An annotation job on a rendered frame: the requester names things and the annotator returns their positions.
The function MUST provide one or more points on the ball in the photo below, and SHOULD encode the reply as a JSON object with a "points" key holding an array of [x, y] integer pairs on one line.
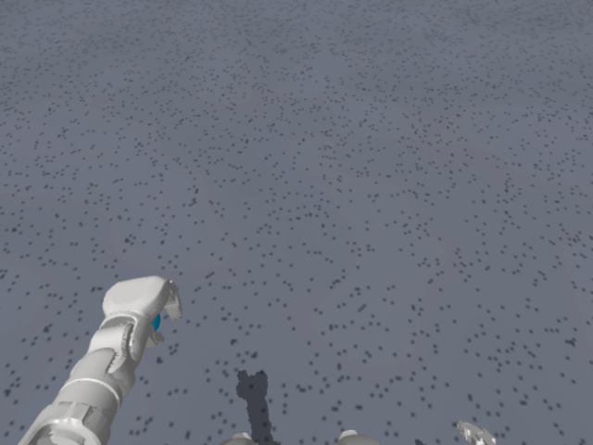
{"points": [[156, 322]]}

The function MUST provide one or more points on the left robot hand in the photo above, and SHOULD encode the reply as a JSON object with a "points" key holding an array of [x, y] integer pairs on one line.
{"points": [[146, 296]]}

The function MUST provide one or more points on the left robot arm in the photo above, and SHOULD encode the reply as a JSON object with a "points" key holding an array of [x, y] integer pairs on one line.
{"points": [[85, 407]]}

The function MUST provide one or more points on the right robot hand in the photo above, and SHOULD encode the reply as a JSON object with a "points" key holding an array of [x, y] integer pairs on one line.
{"points": [[474, 435]]}

